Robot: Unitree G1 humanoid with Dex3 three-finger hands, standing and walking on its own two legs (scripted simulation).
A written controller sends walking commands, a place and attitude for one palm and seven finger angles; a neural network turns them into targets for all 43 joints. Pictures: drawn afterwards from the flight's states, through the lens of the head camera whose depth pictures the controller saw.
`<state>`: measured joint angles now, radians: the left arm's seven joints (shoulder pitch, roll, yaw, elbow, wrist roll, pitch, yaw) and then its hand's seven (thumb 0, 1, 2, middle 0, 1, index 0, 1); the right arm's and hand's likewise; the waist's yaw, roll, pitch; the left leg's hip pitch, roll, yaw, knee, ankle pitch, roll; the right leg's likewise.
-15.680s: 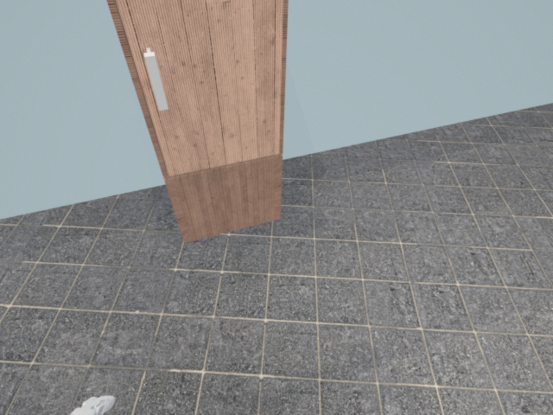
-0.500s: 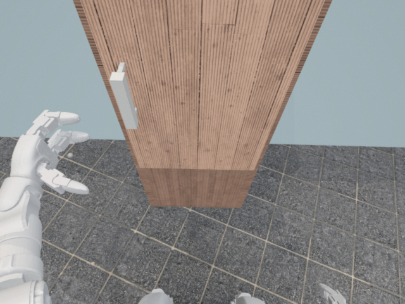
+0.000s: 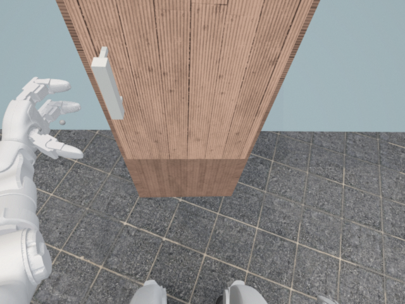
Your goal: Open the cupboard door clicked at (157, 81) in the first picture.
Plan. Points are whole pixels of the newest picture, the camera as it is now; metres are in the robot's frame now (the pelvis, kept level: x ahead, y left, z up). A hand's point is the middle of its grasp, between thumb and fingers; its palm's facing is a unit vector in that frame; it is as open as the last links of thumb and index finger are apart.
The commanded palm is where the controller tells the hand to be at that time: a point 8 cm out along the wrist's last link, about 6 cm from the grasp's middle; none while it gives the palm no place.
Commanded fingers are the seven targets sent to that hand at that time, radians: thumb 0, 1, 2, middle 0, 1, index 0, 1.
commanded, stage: move the hooked fingers beside the handle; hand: left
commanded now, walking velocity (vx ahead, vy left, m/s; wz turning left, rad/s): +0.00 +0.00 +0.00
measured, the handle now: (111, 84) +0.55 +0.19 +0.07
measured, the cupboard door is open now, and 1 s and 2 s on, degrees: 0 0 0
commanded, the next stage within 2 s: slide the fingers in behind the handle in 1.26 s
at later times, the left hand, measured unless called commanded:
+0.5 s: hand (76, 93) +0.51 +0.25 +0.08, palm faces -0.01 -1.00 -0.03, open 13.9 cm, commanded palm +0.48 +0.30 +0.08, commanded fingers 0.00 -0.50 0.30 -0.30 -1.20 -0.30 -1.20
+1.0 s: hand (68, 102) +0.49 +0.26 +0.08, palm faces -0.01 -1.00 +0.00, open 14.0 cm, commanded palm +0.47 +0.31 +0.07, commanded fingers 0.00 -0.50 0.30 -0.30 -1.20 -0.30 -1.20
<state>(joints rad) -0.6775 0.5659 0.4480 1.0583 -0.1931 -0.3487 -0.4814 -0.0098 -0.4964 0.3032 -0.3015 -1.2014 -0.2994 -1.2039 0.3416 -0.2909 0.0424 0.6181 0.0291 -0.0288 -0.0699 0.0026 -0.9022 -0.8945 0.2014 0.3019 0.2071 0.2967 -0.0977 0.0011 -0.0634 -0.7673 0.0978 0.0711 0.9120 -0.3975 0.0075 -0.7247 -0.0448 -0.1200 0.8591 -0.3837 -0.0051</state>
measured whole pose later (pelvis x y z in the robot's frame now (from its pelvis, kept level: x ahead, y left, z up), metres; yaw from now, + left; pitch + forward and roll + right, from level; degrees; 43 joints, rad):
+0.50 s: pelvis +0.00 +0.01 -0.01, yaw -2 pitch +20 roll -3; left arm -0.89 0.69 0.49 1.21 -0.11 -0.34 -0.43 -0.01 -0.50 0.30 -0.30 -1.20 -0.30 -1.20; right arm 0.41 -0.29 0.05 0.62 0.01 0.05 -0.05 0.00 -0.90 -0.89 0.20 0.30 0.21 0.30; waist -0.17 0.01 -0.07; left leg -0.89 0.12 0.08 0.97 -0.42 0.01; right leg -0.84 -0.03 -0.11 0.89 -0.39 0.00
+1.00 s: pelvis +0.01 +0.01 -0.01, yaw -1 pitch +19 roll -3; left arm -0.80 0.62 0.47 1.14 -0.15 -0.35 -0.45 -0.01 -0.50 0.30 -0.30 -1.20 -0.30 -1.20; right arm 0.37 -0.28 0.04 0.59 0.01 0.08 -0.04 0.00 -0.90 -0.89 0.20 0.30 0.21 0.30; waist -0.14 0.00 -0.09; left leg -0.85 0.11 0.07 0.96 -0.44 0.02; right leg -0.80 -0.03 -0.11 0.87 -0.40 0.01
